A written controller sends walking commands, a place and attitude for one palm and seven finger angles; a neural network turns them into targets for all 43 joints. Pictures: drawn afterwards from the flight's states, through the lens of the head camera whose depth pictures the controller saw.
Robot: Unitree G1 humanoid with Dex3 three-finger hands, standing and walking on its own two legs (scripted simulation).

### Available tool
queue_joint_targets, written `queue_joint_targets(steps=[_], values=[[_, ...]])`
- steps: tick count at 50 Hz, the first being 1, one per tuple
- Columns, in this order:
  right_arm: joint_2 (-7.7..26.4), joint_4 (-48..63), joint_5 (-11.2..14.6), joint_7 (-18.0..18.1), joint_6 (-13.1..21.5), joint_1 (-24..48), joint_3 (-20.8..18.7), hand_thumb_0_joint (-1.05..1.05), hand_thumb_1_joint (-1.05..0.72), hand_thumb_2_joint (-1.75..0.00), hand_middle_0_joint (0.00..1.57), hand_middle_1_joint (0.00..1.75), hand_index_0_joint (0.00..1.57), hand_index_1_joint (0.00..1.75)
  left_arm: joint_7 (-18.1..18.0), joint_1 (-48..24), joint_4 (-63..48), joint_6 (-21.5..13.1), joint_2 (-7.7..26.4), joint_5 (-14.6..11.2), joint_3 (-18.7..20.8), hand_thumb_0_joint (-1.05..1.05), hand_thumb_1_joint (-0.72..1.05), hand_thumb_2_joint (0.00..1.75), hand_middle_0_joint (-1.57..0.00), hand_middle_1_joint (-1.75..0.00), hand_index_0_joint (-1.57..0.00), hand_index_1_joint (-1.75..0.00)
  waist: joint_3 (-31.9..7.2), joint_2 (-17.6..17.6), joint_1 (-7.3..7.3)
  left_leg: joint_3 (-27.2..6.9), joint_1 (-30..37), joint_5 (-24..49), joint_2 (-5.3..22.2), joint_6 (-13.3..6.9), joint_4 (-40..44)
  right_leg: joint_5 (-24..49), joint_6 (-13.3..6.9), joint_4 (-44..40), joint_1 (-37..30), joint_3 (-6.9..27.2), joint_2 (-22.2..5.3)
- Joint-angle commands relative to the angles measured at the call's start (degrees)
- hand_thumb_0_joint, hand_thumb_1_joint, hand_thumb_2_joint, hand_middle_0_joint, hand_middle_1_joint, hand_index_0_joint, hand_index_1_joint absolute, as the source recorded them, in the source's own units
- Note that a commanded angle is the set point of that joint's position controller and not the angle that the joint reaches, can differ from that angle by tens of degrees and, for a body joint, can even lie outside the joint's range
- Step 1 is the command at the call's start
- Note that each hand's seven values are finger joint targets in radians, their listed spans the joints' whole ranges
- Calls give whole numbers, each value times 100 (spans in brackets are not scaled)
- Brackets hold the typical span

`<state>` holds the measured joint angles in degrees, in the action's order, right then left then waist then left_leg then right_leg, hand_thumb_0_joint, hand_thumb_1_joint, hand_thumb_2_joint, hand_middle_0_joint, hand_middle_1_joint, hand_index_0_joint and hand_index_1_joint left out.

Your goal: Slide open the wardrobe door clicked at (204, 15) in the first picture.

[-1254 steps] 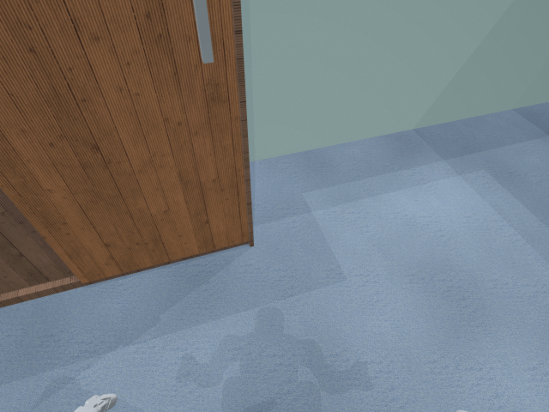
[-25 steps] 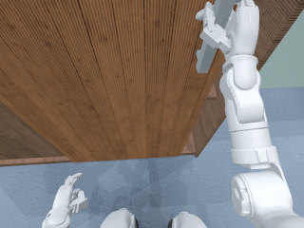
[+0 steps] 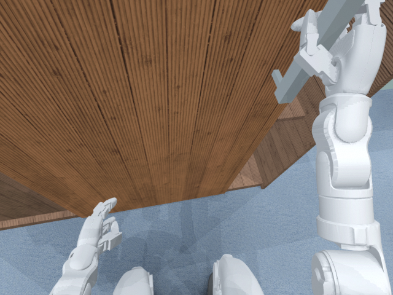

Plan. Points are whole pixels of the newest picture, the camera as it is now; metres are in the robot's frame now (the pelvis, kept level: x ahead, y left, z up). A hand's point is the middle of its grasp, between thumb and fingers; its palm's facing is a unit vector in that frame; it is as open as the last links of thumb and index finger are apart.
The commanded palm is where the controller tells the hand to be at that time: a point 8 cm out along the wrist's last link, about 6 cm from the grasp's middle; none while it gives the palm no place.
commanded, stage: step sideways, sliding the door along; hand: right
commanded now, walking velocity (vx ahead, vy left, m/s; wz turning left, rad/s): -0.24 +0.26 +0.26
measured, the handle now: (322, 13) +0.45 -0.14 +0.27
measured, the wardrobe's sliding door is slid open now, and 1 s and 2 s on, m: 0.22 0.58 0.58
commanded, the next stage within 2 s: stop walking and hold the door there in 1.22 s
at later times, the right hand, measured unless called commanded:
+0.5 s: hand (134, 62) +0.37 +0.09 +0.24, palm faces +0.05 +0.99 -0.10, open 6.9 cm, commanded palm +0.34 +0.10 +0.23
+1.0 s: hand out of the picture +0.35 +0.24 +0.25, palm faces +0.10 +0.99 -0.05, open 7.1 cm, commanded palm +0.31 +0.26 +0.24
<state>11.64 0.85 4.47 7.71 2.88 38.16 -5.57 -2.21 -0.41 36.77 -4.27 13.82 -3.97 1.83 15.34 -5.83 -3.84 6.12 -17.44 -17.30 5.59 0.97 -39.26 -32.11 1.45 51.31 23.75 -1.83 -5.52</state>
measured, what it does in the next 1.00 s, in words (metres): steps to the left: right foot, then left foot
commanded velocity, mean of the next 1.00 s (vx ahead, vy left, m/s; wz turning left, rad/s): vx -0.13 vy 0.28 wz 0.17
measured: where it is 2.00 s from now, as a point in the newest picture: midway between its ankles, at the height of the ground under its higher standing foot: outside the picture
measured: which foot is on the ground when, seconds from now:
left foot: down 0.00-0.04, up 0.06-0.36, down 0.38-0.60, up 0.62-0.96, down 0.98-1.00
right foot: up 0.00-0.02, down 0.04-0.38, up 0.40-0.58, down 0.60-0.98, up 1.00-1.00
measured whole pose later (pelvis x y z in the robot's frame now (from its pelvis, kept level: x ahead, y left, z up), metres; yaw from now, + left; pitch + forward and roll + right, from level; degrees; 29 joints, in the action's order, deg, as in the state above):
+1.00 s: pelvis -0.07 +0.34 -0.01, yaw +9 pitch -2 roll +3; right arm 12.5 -1.5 3.4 9.4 1.2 36.7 -7.0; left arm 1.7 5.1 32.4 -1.6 8.8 -4.5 -0.1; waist 10.9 -3.6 -5.6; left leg 3.7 -11.7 -22.2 2.7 3.8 -36.4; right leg -15.1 5.5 38.4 20.3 -3.2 -20.4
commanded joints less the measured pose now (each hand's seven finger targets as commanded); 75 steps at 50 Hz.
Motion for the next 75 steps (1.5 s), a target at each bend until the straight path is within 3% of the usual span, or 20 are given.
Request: queue_joint_targets(steps=[1, 2, 3, 7, 16, 18, 20, 24, 28, 31, 44, 47, 50, 52, 57, 59, 66, 67, 70, 75], values=[[-343, 2956, 3, -550, 1153, 2762, 1711, 0, -90, -90, 45, 140, 45, 140, 65, -6, -927, -230, 413, 122, 248, 0, 90, 90, -20, -30, -20, -30, -3724, 616, 787, -258, -363, 2838, -180, -6, -1935, 6705, -516, -2993, -3909, 513, -1384], [-731, 2884, -59, -602, 1191, 2692, 1925, 0, -90, -90, 45, 140, 45, 140, 259, 114, -1105, -182, 562, 81, 391, 0, 90, 90, -20, -30, -20, -30, -4150, -432, 542, -564, -1834, -1499, -399, -45, -2774, 10151, -1157, -2138, -5294, 1694, -2643], [-712, 2508, -189, -623, 1225, 2734, 1791, 0, -90, -90, 45, 140, 45, 140, 486, 230, -1152, -226, 628, 95, 419, 0, 90, 90, -20, -30, -20, -30, -4312, 85, 576, -998, -2036, -2187, -389, -132, -3308, 9732, -1357, -1727, -5253, 1333, -2729], [-765, 2513, -322, -681, 1063, 3132, 1913, 0, -90, -90, 45, 140, 45, 140, 613, 9, -1187, -417, 536, 125, 383, 0, 90, 90, -20, -30, -20, -30, -3245, -1233, 572, -907, -1788, -735, -91, -6, -2562, 6647, -844, -2291, -3646, -130, -2152], [-640, 2517, -148, -576, 690, 2040, 1872, 0, -90, -90, 45, 140, 45, 140, 328, -162, -1503, -506, 330, 36, 148, 0, 90, 90, -20, -30, -20, -30, -2961, -924, 523, -113, 216, 262, -462, 183, -429, 4327, -521, -1802, -2124, -634, -1772], [-528, 2809, -234, -524, 781, 1864, 1870, 0, -90, -90, 45, 140, 45, 140, 360, -116, -1481, -550, 133, -73, 88, 0, 90, 90, -20, -30, -20, -30, -3119, 209, 405, -180, 810, 2231, -353, 145, 1048, 3199, -389, -619, -1942, -586, -1058], [152, 2974, -312, -498, 771, 1364, 1512, 0, -90, -90, 45, 140, 45, 140, 234, -432, -1507, -616, -119, 47, 10, 0, 90, 90, -20, -30, -20, -30, -2872, 2839, 176, -2418, 954, 6715, 1079, -602, 1469, -1147, -157, 1490, -47, -266, 536], [-500, 4077, -175, -431, 1009, 1137, 1928, 0, -90, -90, 45, 140, 45, 140, 269, -246, -1178, -640, -84, 122, -28, 0, 90, 90, -20, -30, -20, -30, -3442, 2821, 423, -1915, 2845, 8084, 992, -1010, 458, -894, -16, 635, 497, 230, 248], [-505, 3914, -286, -496, 1325, 1125, 1975, 0, -90, -90, 45, 140, 45, 140, 324, -264, -1248, -242, 72, 198, 87, 0, 90, 90, -20, -30, -20, -30, -3782, 2010, 618, -1077, 1754, 6129, 353, -677, -253, 2637, 75, -2667, -1913, -350, -104], [-428, 3294, -446, -584, 1292, 1057, 1833, 0, -90, -90, 45, 140, 45, 140, 532, 15, -1582, -22, 548, 202, 415, 0, 90, 90, -20, -30, -20, -30, -4203, -278, 421, -1011, -1844, -1702, -363, -151, -2688, 8822, -1339, -2235, -4881, 1446, -2801], [-254, 1806, -138, -403, 739, 1880, 1285, 0, -90, -90, 45, 140, 45, 140, 362, -119, -1289, 162, 390, 81, 192, 0, 90, 90, -20, -30, -20, -30, -2717, -1129, 621, -164, 16, -812, -455, 124, -702, 4557, -700, -2535, -2122, -458, -2181], [-617, 1788, -132, -377, 706, 2137, 1642, 0, -90, -90, 45, 140, 45, 140, 351, -75, -1255, -4, 267, -82, 105, 0, 90, 90, -20, -30, -20, -30, -2982, -878, 564, -67, 826, 590, -550, 96, 933, 3407, -410, -1494, -1961, -489, -1479], [-4, 1583, -200, -288, 693, 2553, 1385, 0, -90, -90, 45, 140, 45, 140, 239, -200, -1174, -165, -128, -88, 61, 0, 90, 90, -20, -30, -20, -30, -2902, 2266, 438, -2008, 1282, 4170, 1009, -689, 1841, -418, -26, 1024, -13, -411, 62], [357, 1988, -83, -176, 589, 2732, 1042, 0, -90, -90, 45, 140, 45, 140, 122, -217, -925, -196, 211, 37, 146, 0, 90, 90, -20, -30, -20, -30, -3109, 2798, 334, -2354, 2230, 5683, 1143, -1153, 1293, -707, -78, 1680, 618, 108, 254], [-62, 2124, -1, -180, 765, 2602, 1239, 0, -90, -90, 45, 140, 45, 140, 93, 40, -755, 27, 317, 52, 175, 0, 90, 90, -20, -30, -20, -30, -3542, 1224, 731, -618, 1849, 4849, 298, -625, -765, 3071, -122, -3350, -1855, -691, 156], [-215, 2267, 97, -288, 834, 2536, 1349, 0, -90, -90, 45, 140, 45, 140, 243, 81, -1045, 56, 664, 48, 490, 0, 90, 90, -20, -30, -20, -30, -4007, -1115, 472, -641, -1467, -1220, -407, -114, -2472, 8218, -1149, -2491, -4896, 1936, -2458], [99, 1878, -99, -385, 473, 2974, 1034, 0, -90, -90, 45, 140, 45, 140, 426, 120, -928, 196, 681, 54, 412, 0, 90, 90, -20, -30, -20, -30, -3135, -834, 503, -562, -2283, -602, -402, 41, -4332, 5643, -1012, -2601, -3522, 167, -1975], [3162, -447, -422, -91, 335, 1315, -1931, 0, -90, -90, 45, 140, 45, 140, 236, 559, -442, 427, 962, 152, 440, 0, 90, 90, -20, -30, -20, -30, -3168, -898, 391, -407, -2495, -583, -452, 178, -4177, 5594, -943, -2788, -3582, -10, -1931], [1943, 668, -225, -326, 320, 1851, -571, 0, -90, -90, 45, 140, 45, 140, 144, 306, -888, 444, 708, 118, 268, 0, 90, 90, -20, -30, -20, -30, -3056, -1874, 458, -60, -2003, -631, -456, 132, -3060, 5184, -960, -2717, -3210, -390, -1625], [3205, -96, -210, -178, 345, 1144, -1771, 0, -90, -90, 45, 140, 45, 140, -16, 420, -926, 89, 800, 16, 80, 0, 90, 90, -20, -30, -20, -30, -2801, -1769, 372, 296, 228, 266, -577, 45, 358, 4613, -511, -2048, -2382, -919, -1292]])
